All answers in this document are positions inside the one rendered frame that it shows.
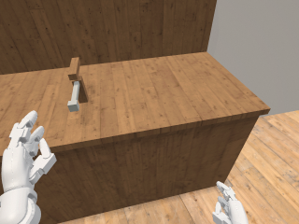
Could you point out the robot left forearm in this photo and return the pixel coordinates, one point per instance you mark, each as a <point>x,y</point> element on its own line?
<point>18,206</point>

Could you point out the robot left hand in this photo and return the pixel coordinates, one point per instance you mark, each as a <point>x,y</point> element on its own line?
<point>17,159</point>

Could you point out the counter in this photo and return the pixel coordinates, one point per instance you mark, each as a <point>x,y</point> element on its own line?
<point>158,115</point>

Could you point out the tap lever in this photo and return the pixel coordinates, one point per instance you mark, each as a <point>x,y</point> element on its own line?
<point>73,104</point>

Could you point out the robot right hand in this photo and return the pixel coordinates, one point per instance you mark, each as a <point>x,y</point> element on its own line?
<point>233,208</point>

